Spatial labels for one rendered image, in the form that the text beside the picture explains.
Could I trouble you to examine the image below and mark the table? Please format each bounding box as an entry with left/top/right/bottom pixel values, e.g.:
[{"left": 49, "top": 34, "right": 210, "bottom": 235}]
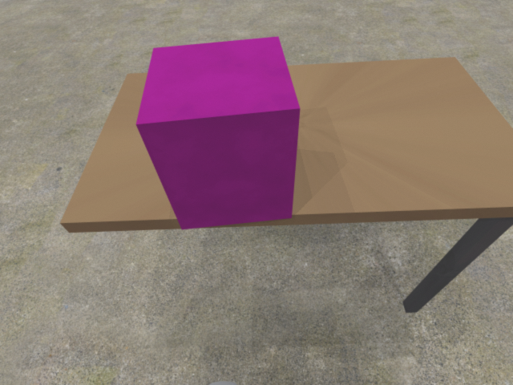
[{"left": 60, "top": 57, "right": 513, "bottom": 313}]

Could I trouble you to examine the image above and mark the carton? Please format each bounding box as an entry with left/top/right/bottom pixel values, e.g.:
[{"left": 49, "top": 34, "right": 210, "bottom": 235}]
[{"left": 136, "top": 37, "right": 300, "bottom": 229}]

